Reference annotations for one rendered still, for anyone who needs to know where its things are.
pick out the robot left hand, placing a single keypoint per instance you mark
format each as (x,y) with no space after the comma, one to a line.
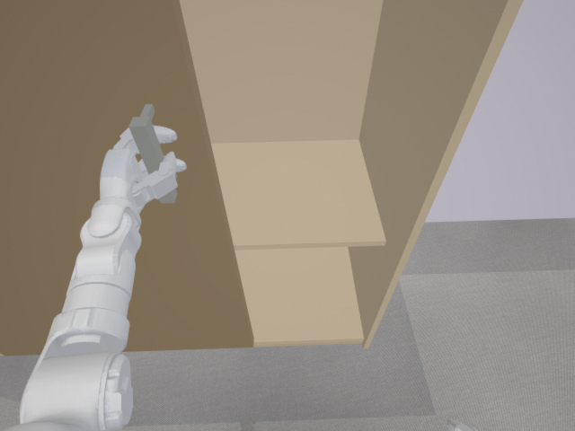
(123,177)

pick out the robot left forearm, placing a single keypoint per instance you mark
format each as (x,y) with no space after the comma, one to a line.
(94,316)

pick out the left robot upper arm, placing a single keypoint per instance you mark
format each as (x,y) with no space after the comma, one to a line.
(85,392)

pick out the wardrobe door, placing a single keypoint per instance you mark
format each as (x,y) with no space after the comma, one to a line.
(73,74)

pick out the handle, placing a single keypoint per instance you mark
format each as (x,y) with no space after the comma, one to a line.
(147,143)

